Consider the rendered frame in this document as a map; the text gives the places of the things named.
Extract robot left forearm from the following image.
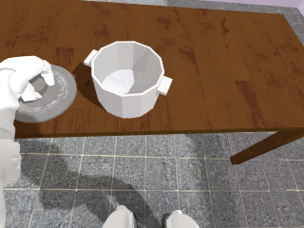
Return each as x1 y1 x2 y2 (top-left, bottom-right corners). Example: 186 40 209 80
0 65 29 141

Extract left robot hand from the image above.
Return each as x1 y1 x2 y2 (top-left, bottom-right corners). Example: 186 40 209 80
0 55 55 102

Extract knob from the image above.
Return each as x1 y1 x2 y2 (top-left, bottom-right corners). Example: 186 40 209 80
29 78 48 95

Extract lid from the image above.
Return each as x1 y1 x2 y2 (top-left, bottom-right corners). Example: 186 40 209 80
14 64 77 124

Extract robot left upper arm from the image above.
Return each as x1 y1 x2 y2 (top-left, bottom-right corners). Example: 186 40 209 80
0 139 22 228

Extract pot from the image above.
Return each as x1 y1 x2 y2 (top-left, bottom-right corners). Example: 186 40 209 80
84 41 173 119

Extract robot right thigh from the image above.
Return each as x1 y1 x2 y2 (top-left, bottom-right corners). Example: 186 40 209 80
166 214 199 228

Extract robot thigh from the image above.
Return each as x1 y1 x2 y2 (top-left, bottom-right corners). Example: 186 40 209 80
166 214 199 228
102 209 134 228

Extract table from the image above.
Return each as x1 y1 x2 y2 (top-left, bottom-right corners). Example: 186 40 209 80
0 0 304 165

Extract robot left thigh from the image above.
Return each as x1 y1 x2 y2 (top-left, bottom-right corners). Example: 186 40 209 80
102 209 134 228

